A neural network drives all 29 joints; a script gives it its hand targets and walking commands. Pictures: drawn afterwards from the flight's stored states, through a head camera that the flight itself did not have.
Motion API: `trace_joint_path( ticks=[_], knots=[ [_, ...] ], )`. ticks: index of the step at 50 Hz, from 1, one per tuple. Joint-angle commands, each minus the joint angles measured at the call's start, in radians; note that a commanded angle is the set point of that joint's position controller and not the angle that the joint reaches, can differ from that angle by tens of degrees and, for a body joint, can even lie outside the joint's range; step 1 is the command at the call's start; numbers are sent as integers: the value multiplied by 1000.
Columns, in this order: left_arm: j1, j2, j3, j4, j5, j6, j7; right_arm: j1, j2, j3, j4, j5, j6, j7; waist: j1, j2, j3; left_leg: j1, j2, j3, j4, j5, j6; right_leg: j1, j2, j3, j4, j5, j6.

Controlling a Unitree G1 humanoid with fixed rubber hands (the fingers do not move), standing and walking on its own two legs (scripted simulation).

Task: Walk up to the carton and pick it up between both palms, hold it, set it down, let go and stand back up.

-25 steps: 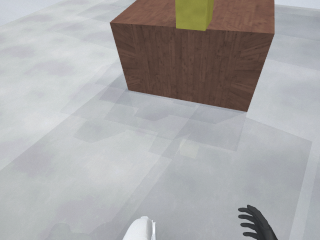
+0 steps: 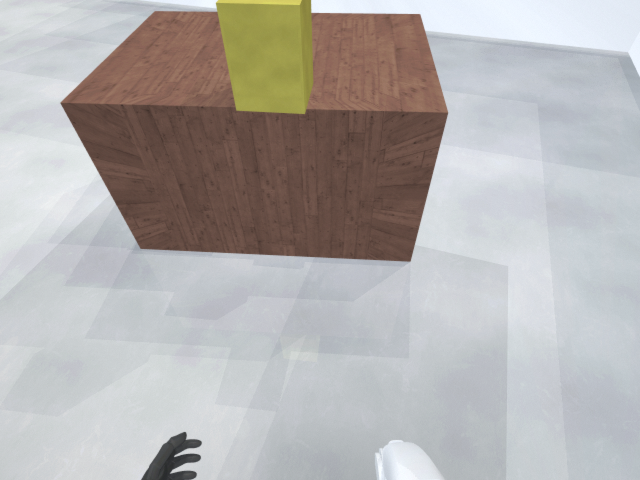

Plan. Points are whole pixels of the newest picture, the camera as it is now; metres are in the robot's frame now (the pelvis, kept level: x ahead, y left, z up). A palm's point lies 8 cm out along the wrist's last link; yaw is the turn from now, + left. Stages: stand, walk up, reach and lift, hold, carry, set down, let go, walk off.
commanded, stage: walk up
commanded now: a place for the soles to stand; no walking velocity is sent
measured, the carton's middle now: (271, 48) +1.16 +0.12 +0.04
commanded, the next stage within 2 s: none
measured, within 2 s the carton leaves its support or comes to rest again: neither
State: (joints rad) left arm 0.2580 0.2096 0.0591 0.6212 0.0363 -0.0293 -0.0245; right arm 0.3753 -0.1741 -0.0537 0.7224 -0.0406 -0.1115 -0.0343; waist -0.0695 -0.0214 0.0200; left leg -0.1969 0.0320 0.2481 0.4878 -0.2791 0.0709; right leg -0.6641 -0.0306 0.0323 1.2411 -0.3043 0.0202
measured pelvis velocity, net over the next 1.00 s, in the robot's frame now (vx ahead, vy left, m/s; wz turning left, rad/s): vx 0.43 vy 0.04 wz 0.07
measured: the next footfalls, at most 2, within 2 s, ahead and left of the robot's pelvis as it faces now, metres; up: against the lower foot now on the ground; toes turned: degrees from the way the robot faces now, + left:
right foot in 0.22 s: +0.27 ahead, -0.12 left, +0.00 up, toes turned -8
left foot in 0.74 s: +0.49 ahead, +0.11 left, +0.00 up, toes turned +10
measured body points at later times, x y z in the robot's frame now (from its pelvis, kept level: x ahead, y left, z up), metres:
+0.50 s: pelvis +0.23 -0.04 +0.00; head +0.24 -0.07 +0.45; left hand +0.28 +0.21 -0.10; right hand +0.38 -0.26 -0.12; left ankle +0.26 +0.11 -0.64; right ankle +0.23 -0.12 -0.74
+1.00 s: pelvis +0.43 +0.04 +0.00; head +0.44 +0.06 +0.45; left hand +0.56 +0.28 -0.11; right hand +0.51 -0.20 -0.11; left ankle +0.45 +0.10 -0.74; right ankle +0.46 -0.11 -0.64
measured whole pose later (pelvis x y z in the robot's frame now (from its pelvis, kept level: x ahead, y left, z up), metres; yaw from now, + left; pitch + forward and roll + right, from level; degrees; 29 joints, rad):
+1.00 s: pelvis +0.43 +0.04 +0.00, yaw +4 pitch -1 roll -1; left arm 0.27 0.19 0.04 0.62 0.03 -0.03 -0.02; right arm 0.40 -0.15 -0.06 0.68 -0.03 -0.08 -0.02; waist -0.05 -0.01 0.02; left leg -0.24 -0.02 0.13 0.49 -0.24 0.09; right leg -0.58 -0.05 0.00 1.22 -0.31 0.02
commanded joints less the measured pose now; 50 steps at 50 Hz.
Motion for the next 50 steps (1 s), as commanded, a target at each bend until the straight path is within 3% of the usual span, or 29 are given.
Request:
trace_joint_path(
  ticks=[1,3,7,9,10,11,12,13,14,15,16,18,19,23,26,28,31,33,34,35,36,37,38,39,40,42,44,46,50],
  knots=[
    [-65,-88,-57,-86,-3,-24,-16,-56,-72,-3,-45,15,-15,26,72,136,92,-158,139,-100,-257,192,86,115,-43,-87,-373,247,8],
    [-99,-69,-62,-93,0,-32,-13,-8,-109,-20,-39,19,-5,39,47,156,67,-110,133,-103,-261,142,86,164,-41,-133,-466,304,-3],
    [-117,-25,-43,-121,21,-37,8,71,-149,-33,-60,15,25,43,18,98,32,47,219,-178,-184,150,101,201,-29,-148,-592,106,-62],
    [3,-12,-25,-99,24,-48,23,93,-140,-28,-61,12,45,42,74,22,-10,56,191,-127,33,213,66,340,-14,-151,-714,89,-108],
    [133,24,-3,-77,38,-55,33,130,-110,-13,-63,9,54,47,129,-77,-120,-18,138,-89,287,154,40,538,-35,-96,-693,65,-130],
    [247,97,33,-79,48,-63,47,163,-61,7,-86,10,57,57,170,-247,-239,-207,56,-74,606,-122,2,735,-250,206,-710,15,-175],
    [268,123,43,-94,42,-61,61,148,-50,12,-110,10,72,62,157,-233,-193,-434,-49,-150,796,-387,-42,803,-405,538,-799,89,-224],
    [257,132,54,-100,7,-58,77,97,-112,-7,-147,6,89,54,173,-168,-237,-528,-40,-221,912,-342,-55,827,-480,710,-929,45,-306],
    [216,96,42,-122,-5,-60,85,13,-128,-13,-165,-1,90,51,173,-116,-180,-553,-1,-253,943,-260,-67,749,-443,651,-958,69,-260],
    [163,58,26,-130,2,-66,92,-29,-111,-14,-162,1,94,53,156,-73,-88,-537,18,-266,935,-210,-71,651,-388,466,-935,157,-199],
    [130,36,18,-129,5,-75,94,-38,-78,-8,-154,8,95,56,133,-44,-47,-512,31,-282,902,-147,-73,577,-351,362,-943,253,-170],
    [92,5,1,-99,18,-91,81,11,-42,2,-128,11,99,63,73,-45,-23,-437,41,-298,830,-70,-80,485,-288,147,-918,421,-106],
    [107,3,4,-85,14,-97,72,19,-19,9,-115,8,98,63,66,-47,-25,-404,37,-291,811,-46,-88,444,-265,104,-931,434,-91],
    [131,-4,3,-28,10,-109,57,-77,20,25,-114,-5,96,70,69,-81,34,-465,31,-260,684,68,-111,406,-232,4,-988,379,-158],
    [187,24,10,-6,7,-105,56,-195,20,40,-146,-8,90,73,100,-79,43,-513,39,-216,486,149,-110,497,-199,-36,-981,372,-152],
    [207,32,15,14,6,-101,52,-262,29,53,-160,1,78,75,119,-120,33,-484,47,-187,339,176,-100,531,-183,-66,-971,343,-156],
    [213,84,28,5,2,-95,52,-304,26,57,-176,-2,70,83,134,-88,10,-386,41,-168,176,133,-61,577,-219,-65,-955,330,-168],
    [225,103,34,2,-1,-83,49,-244,16,43,-167,-13,62,83,122,-67,-6,-283,36,-156,122,86,-23,563,-247,-54,-916,248,-166],
    [204,119,36,-8,-1,-76,48,-180,11,37,-156,-15,61,79,85,-53,-22,-207,36,-162,89,87,-2,545,-266,-45,-856,240,-165],
    [206,100,29,-8,-3,-68,46,-110,-9,22,-138,-22,55,74,51,11,-55,-96,16,-153,52,107,13,515,-225,-87,-728,241,-146],
    [229,63,17,-3,-3,-61,40,-10,-50,-4,-124,-38,47,64,14,119,-118,74,29,-204,57,101,36,429,-170,-131,-508,211,-114],
    [267,1,-10,-22,3,-54,29,98,-118,-36,-104,-48,40,48,-26,310,-220,263,186,-435,38,12,106,266,-59,-205,-189,-37,-67],
    [282,-16,-16,-67,-10,-40,23,142,-150,-52,-139,-35,35,33,-34,371,-223,364,347,-811,-83,-75,202,40,66,-150,31,-339,-35],
    [186,54,-4,-97,3,-22,23,105,-168,-67,-150,-5,44,16,-62,295,-188,313,380,-950,-190,-151,295,-38,52,-93,127,-330,-24],
    [96,77,-2,-119,9,-18,23,59,-133,-61,-172,8,45,7,-48,210,-135,232,363,-905,-226,-145,259,-66,17,-49,178,-260,-24],
    [75,24,-12,-95,-10,-12,10,16,-66,-30,-174,6,34,-7,-4,113,-9,55,292,-606,-202,40,160,-18,-40,5,133,-136,-19],
    [124,-5,-20,-58,-10,-8,3,-14,-51,-22,-151,11,13,2,57,83,30,-71,251,-483,-212,249,96,77,-55,19,38,-50,-2],
    [121,-25,-20,-21,-4,-7,0,-10,-32,-13,-133,12,0,16,72,51,15,-100,208,-405,-226,290,91,118,-38,-3,12,5,6],
    [48,-44,-30,-23,9,-2,-2,18,-46,-17,-107,10,-6,20,77,110,19,-74,170,-321,-255,252,87,46,-45,-34,-116,136,24]
  ],
)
